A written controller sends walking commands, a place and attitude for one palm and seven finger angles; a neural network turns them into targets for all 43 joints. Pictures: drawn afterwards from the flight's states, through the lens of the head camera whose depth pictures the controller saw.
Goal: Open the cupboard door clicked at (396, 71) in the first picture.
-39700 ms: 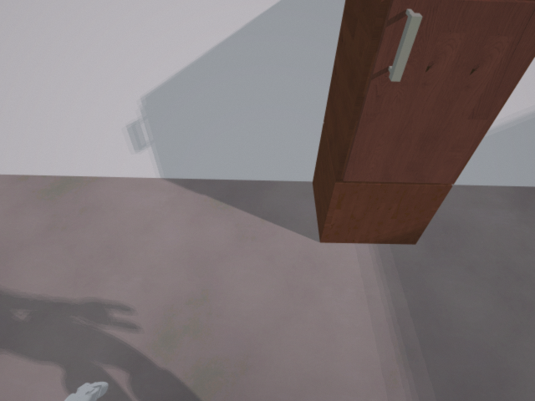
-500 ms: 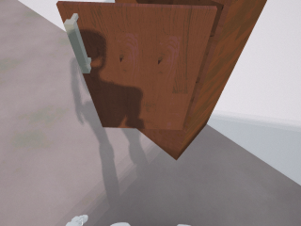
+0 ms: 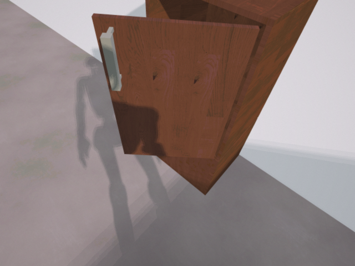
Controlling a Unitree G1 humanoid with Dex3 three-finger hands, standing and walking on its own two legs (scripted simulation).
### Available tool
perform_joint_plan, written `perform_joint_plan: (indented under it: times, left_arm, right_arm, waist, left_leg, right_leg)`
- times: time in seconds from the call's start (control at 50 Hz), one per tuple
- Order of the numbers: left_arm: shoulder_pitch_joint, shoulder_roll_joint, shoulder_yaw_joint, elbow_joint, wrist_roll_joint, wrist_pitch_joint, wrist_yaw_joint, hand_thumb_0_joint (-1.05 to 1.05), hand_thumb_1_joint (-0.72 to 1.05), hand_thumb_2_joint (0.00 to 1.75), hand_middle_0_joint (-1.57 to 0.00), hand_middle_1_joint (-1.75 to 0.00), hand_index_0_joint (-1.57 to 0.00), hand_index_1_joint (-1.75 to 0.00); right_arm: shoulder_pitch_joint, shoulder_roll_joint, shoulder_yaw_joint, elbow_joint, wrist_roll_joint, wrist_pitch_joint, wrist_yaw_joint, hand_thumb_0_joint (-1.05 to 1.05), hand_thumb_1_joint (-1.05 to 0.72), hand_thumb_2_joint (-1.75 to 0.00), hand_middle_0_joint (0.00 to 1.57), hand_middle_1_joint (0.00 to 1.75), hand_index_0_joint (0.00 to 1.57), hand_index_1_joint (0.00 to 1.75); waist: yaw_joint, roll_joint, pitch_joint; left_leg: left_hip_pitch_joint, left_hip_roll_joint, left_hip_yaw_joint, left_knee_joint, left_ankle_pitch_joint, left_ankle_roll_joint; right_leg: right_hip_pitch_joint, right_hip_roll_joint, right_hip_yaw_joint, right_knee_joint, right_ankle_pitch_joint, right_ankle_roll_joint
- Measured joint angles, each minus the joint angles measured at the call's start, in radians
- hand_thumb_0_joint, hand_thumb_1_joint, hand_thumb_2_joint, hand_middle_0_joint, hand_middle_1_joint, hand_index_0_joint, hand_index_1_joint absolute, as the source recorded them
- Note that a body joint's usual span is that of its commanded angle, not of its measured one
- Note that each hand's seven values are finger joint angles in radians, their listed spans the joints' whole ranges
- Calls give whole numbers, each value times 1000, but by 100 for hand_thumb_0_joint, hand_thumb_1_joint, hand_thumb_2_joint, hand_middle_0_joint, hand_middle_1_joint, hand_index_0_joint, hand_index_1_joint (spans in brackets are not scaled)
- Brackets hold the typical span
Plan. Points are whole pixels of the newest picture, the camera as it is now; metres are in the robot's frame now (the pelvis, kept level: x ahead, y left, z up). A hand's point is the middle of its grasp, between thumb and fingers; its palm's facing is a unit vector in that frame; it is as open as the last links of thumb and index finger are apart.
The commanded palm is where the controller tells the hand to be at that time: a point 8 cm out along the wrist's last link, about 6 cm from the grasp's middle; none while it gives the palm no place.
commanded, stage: come to a stop and stand still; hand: left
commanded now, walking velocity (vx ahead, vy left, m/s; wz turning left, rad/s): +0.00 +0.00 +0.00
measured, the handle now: (113, 60) +0.58 +0.21 +0.14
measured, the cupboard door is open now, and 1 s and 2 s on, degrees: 40 40 40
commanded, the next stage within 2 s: look again from close up in 1.00 s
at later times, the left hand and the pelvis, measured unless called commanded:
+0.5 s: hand out of the picture +0.02 +0.12 -0.18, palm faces +0.03 -0.98 -0.21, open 7.3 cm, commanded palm none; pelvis +0.01 -0.06 +0.00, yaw +1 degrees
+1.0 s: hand out of the picture +0.01 +0.13 -0.18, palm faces +0.05 -0.98 -0.17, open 7.4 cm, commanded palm none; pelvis +0.02 -0.04 +0.00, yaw +1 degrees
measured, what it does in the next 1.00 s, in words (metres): steps on the spot: right foot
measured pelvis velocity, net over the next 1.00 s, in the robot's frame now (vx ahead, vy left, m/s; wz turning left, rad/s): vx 0.02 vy -0.04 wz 0.01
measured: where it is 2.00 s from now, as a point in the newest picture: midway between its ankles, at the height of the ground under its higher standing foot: outside the picture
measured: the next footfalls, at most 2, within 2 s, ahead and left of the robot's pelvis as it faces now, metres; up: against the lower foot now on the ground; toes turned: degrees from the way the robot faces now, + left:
right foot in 0.08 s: -0.01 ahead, -0.16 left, +0.00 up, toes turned -2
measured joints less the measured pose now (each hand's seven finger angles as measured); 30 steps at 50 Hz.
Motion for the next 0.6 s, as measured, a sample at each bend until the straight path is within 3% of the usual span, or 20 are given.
perform_joint_plan:
  times: [0.06, 0.08, 0.2, 0.38, 0.6]
  left_arm:
    - [0, -1, -7, -5, 0, -21, 0, 0, 91, 90, -20, -30, -19, -30]
    - [3, 4, -7, -5, 1, -31, 3, 0, 91, 90, -20, -30, -19, -30]
    - [-13, -47, -36, 34, -4, -53, 13, 0, 91, 90, -20, -30, -19, -30]
    - [-8, -52, -39, 53, -9, -67, 24, 0, 93, 90, -21, -30, -20, -30]
    - [36, -72, -39, 75, -8, -70, 28, 0, 92, 90, -20, -30, -20, -30]
  right_arm:
    - [22, -6, -4, 21, 11, 5, 5, 0, -91, -90, 21, 30, 20, 30]
    - [29, -4, -4, 29, 15, 9, 7, 0, -91, -90, 21, 30, 20, 30]
    - [66, -19, 0, 89, 14, 16, 18, 0, -91, -90, 20, 30, 20, 30]
    - [90, 14, 13, 138, 13, 13, 19, 0, -91, -90, 20, 30, 20, 30]
    - [60, 24, 16, 133, 17, 4, 10, 0, -91, -90, 20, 30, 20, 30]
  waist:
    - [-4, -7, -6]
    - [-1, -26, -13]
    - [-28, 13, -21]
    - [-21, 18, -17]
    - [-4, 11, -19]
  left_leg:
    - [-19, -7, 6, 35, -13, -19]
    - [-30, -19, 19, 55, -22, -26]
    - [5, -4, -7, 14, -1, -50]
    - [33, 22, -21, -25, 16, -77]
    - [49, 30, -24, -34, 7, -86]
  right_leg:
    - [85, -10, -1, -219, 142, -14]
    - [104, -24, 15, -268, 135, -12]
    - [121, -6, -6, -256, 123, -10]
    - [149, 23, -20, -292, 134, -38]
    - [169, 31, -24, -306, 127, -45]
